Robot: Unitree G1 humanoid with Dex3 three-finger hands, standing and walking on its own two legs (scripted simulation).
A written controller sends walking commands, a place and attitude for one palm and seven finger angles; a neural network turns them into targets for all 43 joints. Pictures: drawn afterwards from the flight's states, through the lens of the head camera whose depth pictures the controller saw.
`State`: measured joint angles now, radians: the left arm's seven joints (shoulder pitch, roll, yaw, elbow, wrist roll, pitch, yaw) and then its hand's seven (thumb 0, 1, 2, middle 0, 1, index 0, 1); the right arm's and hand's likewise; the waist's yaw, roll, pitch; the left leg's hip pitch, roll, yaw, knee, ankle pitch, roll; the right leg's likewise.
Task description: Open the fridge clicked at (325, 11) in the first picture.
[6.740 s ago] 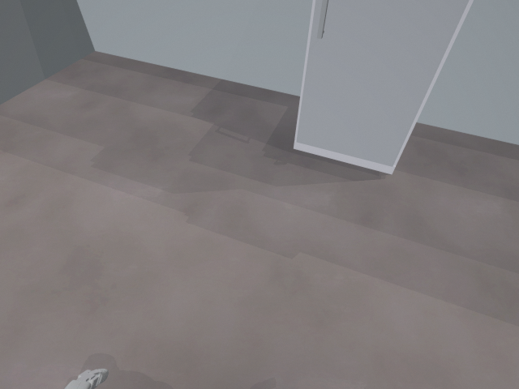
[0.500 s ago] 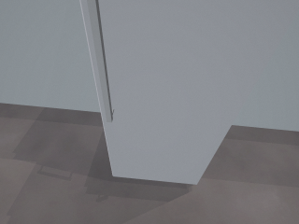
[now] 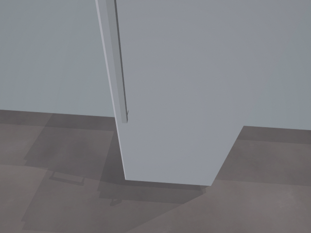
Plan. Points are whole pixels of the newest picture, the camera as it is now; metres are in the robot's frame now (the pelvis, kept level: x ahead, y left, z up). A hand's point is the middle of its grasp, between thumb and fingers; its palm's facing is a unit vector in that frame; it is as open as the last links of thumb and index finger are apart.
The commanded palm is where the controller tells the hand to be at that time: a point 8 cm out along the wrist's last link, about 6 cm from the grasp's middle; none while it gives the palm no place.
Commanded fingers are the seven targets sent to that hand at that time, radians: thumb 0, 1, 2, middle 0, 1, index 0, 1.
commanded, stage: come to a stop and stand still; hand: left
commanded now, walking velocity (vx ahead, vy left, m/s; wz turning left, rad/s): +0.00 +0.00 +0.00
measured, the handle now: (120, 66) +0.56 +0.15 +0.16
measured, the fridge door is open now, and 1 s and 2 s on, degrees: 0 0 0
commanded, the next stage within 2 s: look again from close up in 0.28 s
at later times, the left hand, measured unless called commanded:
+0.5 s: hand out of the picture -0.05 +0.18 -0.18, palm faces +0.02 -0.98 -0.18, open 7.4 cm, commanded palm none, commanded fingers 0.00 0.90 0.90 -0.20 -0.30 -0.20 -0.30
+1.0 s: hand out of the picture -0.03 +0.16 -0.18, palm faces +0.02 -0.99 -0.16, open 7.4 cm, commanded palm none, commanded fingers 0.00 0.90 0.90 -0.20 -0.30 -0.20 -0.30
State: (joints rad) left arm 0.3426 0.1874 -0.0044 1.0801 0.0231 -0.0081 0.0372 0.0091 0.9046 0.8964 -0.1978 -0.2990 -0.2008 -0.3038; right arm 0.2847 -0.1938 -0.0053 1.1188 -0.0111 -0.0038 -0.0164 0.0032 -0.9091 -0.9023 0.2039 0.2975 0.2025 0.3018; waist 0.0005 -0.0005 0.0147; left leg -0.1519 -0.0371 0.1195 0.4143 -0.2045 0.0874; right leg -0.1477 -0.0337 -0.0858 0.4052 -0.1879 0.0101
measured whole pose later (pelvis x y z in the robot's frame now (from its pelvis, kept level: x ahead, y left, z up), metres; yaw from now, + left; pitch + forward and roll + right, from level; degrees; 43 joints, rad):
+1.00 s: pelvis -0.01 +0.00 +0.00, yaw +0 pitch -2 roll +0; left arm 0.37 0.12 -0.01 1.09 0.03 -0.01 0.04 0.01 0.90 0.90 -0.20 -0.30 -0.20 -0.30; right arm 0.30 -0.14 -0.01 1.13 -0.01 -0.01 -0.02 0.00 -0.91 -0.90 0.20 0.30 0.20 0.30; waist 0.00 -0.01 0.03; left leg -0.19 -0.05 0.13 0.39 -0.18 0.10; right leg -0.20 -0.05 -0.08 0.41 -0.17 0.02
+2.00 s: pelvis +0.01 +0.01 +0.00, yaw -1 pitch -2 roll +0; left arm 0.35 0.15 -0.01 1.11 0.03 -0.01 0.04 0.01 0.90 0.90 -0.20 -0.30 -0.20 -0.30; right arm 0.29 -0.15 -0.01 1.15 -0.01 -0.01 -0.02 0.00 -0.91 -0.90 0.20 0.30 0.20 0.30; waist 0.00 -0.01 0.03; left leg -0.15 -0.06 0.14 0.35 -0.18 0.10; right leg -0.17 -0.05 -0.06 0.39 -0.18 0.03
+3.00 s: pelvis +0.03 +0.00 +0.01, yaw +0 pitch -2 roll +0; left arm 0.27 0.20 -0.01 1.12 0.02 -0.01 0.03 0.01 0.90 0.90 -0.20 -0.30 -0.20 -0.30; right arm 0.24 -0.20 0.00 1.15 -0.01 -0.02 -0.02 0.00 -0.91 -0.90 0.20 0.30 0.20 0.30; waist 0.00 -0.01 0.04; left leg -0.10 -0.05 0.12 0.31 -0.19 0.08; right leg -0.12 -0.04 -0.08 0.34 -0.19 0.01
